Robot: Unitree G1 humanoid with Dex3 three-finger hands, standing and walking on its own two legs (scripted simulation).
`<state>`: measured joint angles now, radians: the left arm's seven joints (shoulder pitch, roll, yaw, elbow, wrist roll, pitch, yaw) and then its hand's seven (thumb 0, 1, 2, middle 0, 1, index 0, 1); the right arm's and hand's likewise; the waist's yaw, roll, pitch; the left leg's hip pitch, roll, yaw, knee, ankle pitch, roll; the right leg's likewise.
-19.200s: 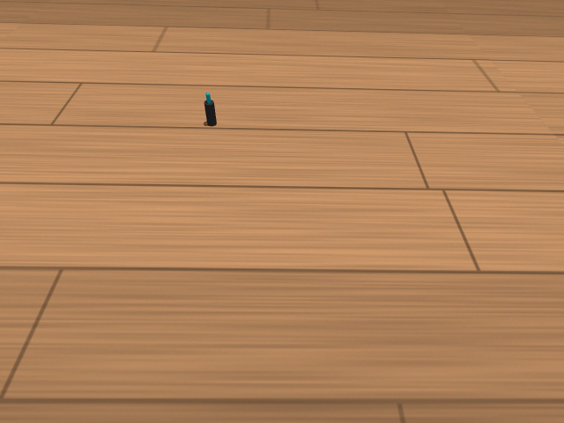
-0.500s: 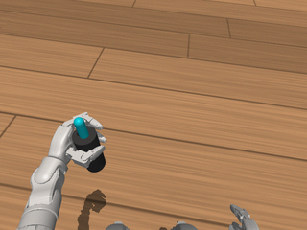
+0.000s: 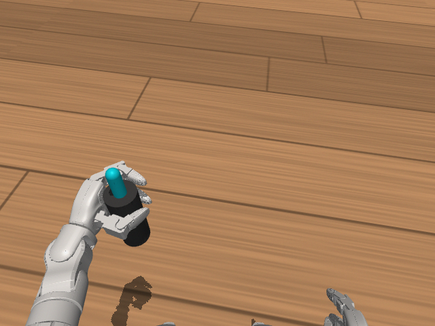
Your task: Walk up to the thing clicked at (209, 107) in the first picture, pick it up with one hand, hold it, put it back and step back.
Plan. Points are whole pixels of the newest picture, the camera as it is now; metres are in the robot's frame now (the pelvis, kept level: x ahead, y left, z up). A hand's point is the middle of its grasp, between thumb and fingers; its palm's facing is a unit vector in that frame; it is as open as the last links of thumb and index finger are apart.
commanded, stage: hold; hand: left
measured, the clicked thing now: (125, 207) +0.32 +0.17 +0.04
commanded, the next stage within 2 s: crouch in 1.96 s
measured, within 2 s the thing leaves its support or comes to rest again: neither
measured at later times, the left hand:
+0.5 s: hand (126, 204) +0.31 +0.16 +0.06, palm faces -0.21 -0.98 +0.00, open 7.9 cm
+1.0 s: hand (125, 202) +0.32 +0.16 +0.06, palm faces -0.18 -0.98 +0.02, open 7.9 cm
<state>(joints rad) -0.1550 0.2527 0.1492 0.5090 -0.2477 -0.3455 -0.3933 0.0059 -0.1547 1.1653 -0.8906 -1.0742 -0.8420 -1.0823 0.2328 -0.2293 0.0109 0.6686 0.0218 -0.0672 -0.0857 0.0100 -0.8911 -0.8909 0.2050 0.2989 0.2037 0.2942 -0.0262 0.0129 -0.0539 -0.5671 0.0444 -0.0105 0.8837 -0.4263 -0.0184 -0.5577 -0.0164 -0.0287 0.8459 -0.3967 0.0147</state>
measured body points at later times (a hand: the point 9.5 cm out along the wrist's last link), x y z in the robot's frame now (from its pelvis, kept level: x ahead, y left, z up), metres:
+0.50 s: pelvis -0.01 +0.01 +0.00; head +0.03 +0.01 +0.45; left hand +0.32 +0.22 +0.06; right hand +0.12 -0.25 -0.10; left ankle +0.01 +0.13 -0.70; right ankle +0.02 -0.13 -0.70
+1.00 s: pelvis +0.00 +0.00 +0.00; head +0.03 +0.01 +0.45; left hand +0.32 +0.22 +0.06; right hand +0.12 -0.25 -0.10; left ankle +0.01 +0.13 -0.70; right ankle +0.02 -0.13 -0.70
